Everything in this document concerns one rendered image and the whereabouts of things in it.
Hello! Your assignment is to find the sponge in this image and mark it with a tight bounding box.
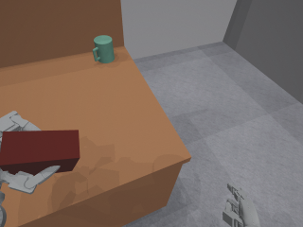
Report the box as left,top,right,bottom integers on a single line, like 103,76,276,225
0,130,80,176

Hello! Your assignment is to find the left robot hand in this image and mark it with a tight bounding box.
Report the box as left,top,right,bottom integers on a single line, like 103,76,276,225
0,111,61,195

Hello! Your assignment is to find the right robot hand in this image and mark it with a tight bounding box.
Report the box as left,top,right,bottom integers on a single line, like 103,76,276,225
223,183,261,227

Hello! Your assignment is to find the table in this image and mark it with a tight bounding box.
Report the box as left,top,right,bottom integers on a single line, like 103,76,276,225
0,0,191,227

